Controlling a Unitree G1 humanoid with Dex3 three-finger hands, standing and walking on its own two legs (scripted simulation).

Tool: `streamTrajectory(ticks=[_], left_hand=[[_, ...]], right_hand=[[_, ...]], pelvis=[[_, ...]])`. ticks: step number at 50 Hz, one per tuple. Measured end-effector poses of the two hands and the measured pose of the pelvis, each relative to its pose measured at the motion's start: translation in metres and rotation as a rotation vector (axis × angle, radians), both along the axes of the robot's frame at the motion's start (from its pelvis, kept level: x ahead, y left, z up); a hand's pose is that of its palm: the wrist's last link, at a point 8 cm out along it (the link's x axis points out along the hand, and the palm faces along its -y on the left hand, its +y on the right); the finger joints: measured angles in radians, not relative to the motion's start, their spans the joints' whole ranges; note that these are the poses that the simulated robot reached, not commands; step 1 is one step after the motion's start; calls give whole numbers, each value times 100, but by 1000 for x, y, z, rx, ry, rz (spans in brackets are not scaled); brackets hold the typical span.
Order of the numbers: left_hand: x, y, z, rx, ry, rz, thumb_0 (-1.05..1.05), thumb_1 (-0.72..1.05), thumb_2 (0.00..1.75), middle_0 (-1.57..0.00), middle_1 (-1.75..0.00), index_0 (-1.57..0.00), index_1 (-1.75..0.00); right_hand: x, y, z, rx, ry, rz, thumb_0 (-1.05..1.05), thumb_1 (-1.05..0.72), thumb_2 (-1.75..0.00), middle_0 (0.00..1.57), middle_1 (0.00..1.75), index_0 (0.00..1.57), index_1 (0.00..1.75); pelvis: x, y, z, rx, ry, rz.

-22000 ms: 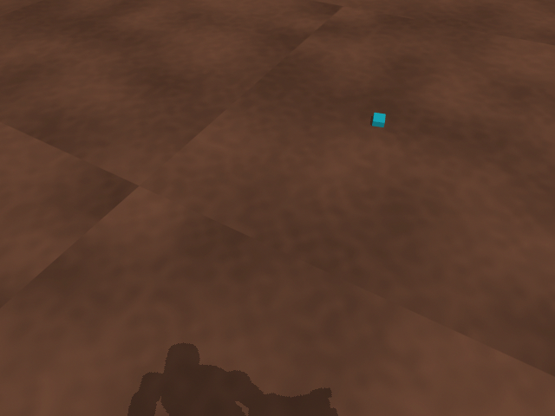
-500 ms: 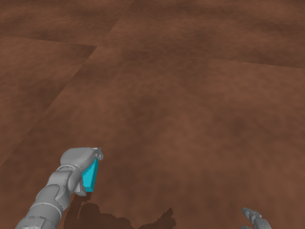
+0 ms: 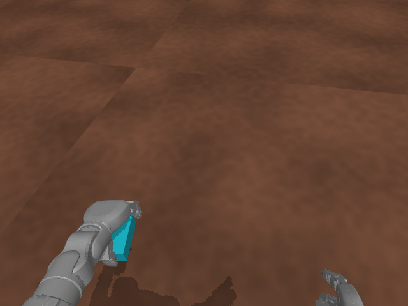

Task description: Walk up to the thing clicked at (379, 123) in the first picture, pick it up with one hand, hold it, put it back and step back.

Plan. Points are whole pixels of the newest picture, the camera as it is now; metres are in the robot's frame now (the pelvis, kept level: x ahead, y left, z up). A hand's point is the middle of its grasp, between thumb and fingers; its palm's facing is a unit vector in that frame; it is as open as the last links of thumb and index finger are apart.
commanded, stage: hold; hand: left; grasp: from above
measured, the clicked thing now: (114, 237) +0.29 +0.23 -0.07
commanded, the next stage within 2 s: crouch in 0.80 s
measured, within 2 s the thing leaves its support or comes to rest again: neither
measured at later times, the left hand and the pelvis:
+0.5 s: hand (112, 237) +0.27 +0.22 -0.03, palm faces -0.48 -0.04 -0.88, open 12.1 cm; pelvis +0.00 +0.00 +0.00, yaw +0 degrees
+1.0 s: hand (113, 231) +0.29 +0.22 -0.03, palm faces -0.47 -0.04 -0.88, open 12.1 cm; pelvis +0.01 +0.00 +0.01, yaw +0 degrees
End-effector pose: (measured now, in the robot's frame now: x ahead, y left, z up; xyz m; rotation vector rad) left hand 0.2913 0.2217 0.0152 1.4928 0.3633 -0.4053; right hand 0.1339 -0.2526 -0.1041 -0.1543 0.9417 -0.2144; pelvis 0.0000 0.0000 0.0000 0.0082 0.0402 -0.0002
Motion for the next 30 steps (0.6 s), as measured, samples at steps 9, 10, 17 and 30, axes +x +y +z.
streamTrajectory(ticks=[9, 10, 17, 30], left_hand=[[-4, -1, 8, -2, -6, -2, -2, -31, 70, -57, -53, -56, -58], [-5, -2, 9, -3, -5, -2, -2, -31, 70, -57, -53, -57, -58], [-9, -3, 12, -8, 0, -8, -2, -31, 69, -58, -53, -57, -57], [-8, -2, 13, -7, 0, -11, -2, -32, 68, -59, -51, -59, -56]], right_hand=[[2, 0, 4, 2, -21, 3, 1, -90, -90, 20, 30, 20, 30], [3, 0, 5, 3, -23, 4, 1, -90, -90, 20, 30, 20, 30], [7, 3, 6, 6, -33, 14, 1, -90, -90, 20, 30, 20, 30], [15, 6, 6, 10, -28, 26, 1, -90, -90, 20, 30, 20, 30]], pelvis=[[-3, -1, 2, 1, -18, -2], [-3, -1, 3, 1, -19, -2], [-4, -2, 4, 2, -26, -2], [-1, -3, 5, 2, -27, 2]])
